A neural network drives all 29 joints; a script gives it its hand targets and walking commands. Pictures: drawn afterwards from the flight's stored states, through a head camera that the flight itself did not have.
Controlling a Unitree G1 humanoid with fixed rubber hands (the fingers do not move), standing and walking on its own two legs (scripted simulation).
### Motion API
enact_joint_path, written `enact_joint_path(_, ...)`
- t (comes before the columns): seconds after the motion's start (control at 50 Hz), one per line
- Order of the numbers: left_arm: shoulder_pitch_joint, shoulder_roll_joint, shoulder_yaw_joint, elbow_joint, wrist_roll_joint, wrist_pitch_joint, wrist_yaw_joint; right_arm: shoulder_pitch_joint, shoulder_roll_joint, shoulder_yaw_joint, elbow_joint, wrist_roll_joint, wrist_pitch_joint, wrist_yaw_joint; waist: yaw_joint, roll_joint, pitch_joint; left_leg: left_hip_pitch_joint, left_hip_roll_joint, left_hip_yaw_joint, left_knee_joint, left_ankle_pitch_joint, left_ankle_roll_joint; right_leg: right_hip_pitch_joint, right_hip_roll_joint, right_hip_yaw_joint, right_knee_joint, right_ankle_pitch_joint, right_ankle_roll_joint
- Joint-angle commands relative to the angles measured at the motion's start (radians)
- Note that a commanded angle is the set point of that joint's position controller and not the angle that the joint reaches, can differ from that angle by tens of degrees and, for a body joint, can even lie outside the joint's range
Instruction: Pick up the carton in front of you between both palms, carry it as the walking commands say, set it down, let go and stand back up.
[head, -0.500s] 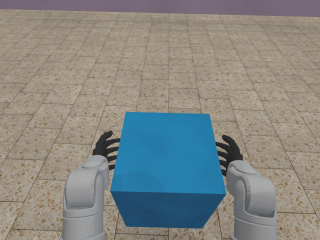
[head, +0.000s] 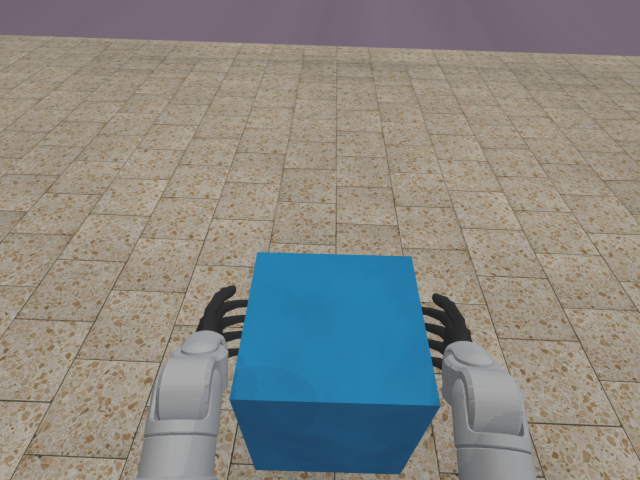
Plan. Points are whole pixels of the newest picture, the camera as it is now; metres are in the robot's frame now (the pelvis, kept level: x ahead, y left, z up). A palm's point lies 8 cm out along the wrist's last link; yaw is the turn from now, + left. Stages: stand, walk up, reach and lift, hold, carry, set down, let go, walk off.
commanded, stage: carry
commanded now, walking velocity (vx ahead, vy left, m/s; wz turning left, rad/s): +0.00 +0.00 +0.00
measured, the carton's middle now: (330, 366) +0.28 +0.00 -0.03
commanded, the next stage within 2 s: hold in 0.52 s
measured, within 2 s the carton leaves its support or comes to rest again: neither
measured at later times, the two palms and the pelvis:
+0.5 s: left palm (218, 350) +0.26 +0.14 +0.04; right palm (458, 360) +0.26 -0.16 +0.04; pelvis -0.02 -0.01 +0.00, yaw +0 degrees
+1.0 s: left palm (229, 345) +0.27 +0.13 +0.05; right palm (480, 393) +0.22 -0.17 +0.05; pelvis -0.04 +0.03 +0.01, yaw -10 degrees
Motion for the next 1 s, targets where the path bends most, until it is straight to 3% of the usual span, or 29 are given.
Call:
enact_joint_path(0.0,-0.447,-0.821,-0.545,-0.013,-0.260,-0.100,-0.220,-0.456,0.813,0.540,-0.017,0.258,-0.103,0.218,0.000,0.006,-0.159,0.149,0.090,-0.105,-0.058,0.209,0.014,-0.067,-0.114,0.097,-0.116,0.207,-0.006)
enact_joint_path(0.12,-0.519,-0.840,-0.441,0.142,-0.183,-0.239,-0.228,-0.528,0.833,0.438,0.140,0.183,-0.242,0.226,0.001,0.007,-0.173,0.152,0.088,-0.108,-0.069,0.177,0.012,-0.085,-0.112,0.104,-0.125,0.163,-0.015)
enact_joint_path(0.22,-0.561,-0.903,-0.440,0.198,-0.176,-0.306,-0.241,-0.569,0.894,0.434,0.199,0.171,-0.310,0.239,0.000,0.010,-0.207,0.163,0.090,-0.108,-0.063,0.201,0.013,-0.078,-0.110,0.104,-0.111,0.187,-0.020)
enact_joint_path(0.34,-0.515,-0.928,-0.512,0.134,-0.219,-0.270,-0.243,-0.523,0.920,0.503,0.133,0.213,-0.273,0.240,0.000,0.010,-0.240,0.167,0.092,-0.102,-0.045,0.264,0.014,-0.058,-0.111,0.099,-0.079,0.256,-0.016)
enact_joint_path(0.5,-0.507,-0.899,-0.506,0.112,-0.220,-0.243,-0.239,-0.513,0.895,0.498,0.111,0.214,-0.245,0.236,0.000,0.004,-0.211,0.142,0.090,-0.100,-0.046,0.239,0.008,-0.077,-0.112,0.104,-0.084,0.253,-0.014)
enact_joint_path(0.52,-0.413,-0.899,-0.484,0.084,-0.226,-0.246,-0.239,-0.440,0.914,0.461,0.158,0.203,-0.259,0.239,-0.005,-0.113,-0.070,0.466,-0.182,-0.255,-0.052,0.388,0.026,-0.169,0.074,0.299,-0.176,0.553,-0.024)
enact_joint_path(0.54,-0.411,-0.863,-0.473,0.038,-0.218,-0.263,-0.230,-0.430,0.871,0.450,0.132,0.180,-0.284,0.225,-0.008,-0.087,-0.138,0.483,-0.172,-0.272,-0.073,0.380,0.032,-0.088,0.054,0.330,-0.158,0.615,-0.033)
enact_joint_path(0.58,-0.451,-0.859,-0.504,0.046,-0.211,-0.263,-0.232,-0.438,0.874,0.446,0.123,0.165,-0.297,0.218,-0.014,-0.046,-0.132,0.467,-0.174,-0.262,-0.094,0.427,0.014,-0.036,0.082,0.311,-0.159,0.606,-0.015)
enact_joint_path(0.6,-0.470,-0.842,-0.512,0.031,-0.214,-0.270,-0.237,-0.423,0.867,0.432,0.149,0.156,-0.301,0.208,-0.026,-0.061,-0.136,0.427,-0.177,-0.260,-0.093,0.411,0.002,0.028,0.092,0.311,-0.180,0.573,-0.016)
enact_joint_path(0.64,-0.491,-0.856,-0.521,0.047,-0.221,-0.277,-0.241,-0.456,0.869,0.438,0.156,0.159,-0.307,0.207,-0.025,-0.035,-0.131,0.394,-0.200,-0.249,-0.107,0.350,-0.008,0.069,0.091,0.305,-0.173,0.599,-0.002)
enact_joint_path(0.74,-0.476,-0.889,-0.478,0.126,-0.184,-0.279,-0.236,-0.548,0.904,0.477,0.170,0.198,-0.304,0.240,0.024,-0.036,-0.102,0.418,-0.204,-0.240,-0.139,0.231,0.001,0.016,0.096,0.296,-0.201,0.436,0.022)
enact_joint_path(0.8,-0.484,-0.904,-0.449,0.171,-0.162,-0.275,-0.240,-0.573,0.906,0.462,0.207,0.194,-0.297,0.259,0.033,-0.036,-0.068,0.432,-0.197,-0.238,-0.151,0.184,0.003,-0.025,0.100,0.294,-0.218,0.331,0.019)
enact_joint_path(0.98,-0.589,-0.971,-0.455,0.224,-0.174,-0.261,-0.283,-0.624,0.948,0.396,0.296,0.171,-0.300,0.292,0.001,0.001,-0.062,0.525,-0.169,-0.245,-0.166,0.088,-0.013,-0.150,0.114,0.281,-0.242,0.125,-0.018)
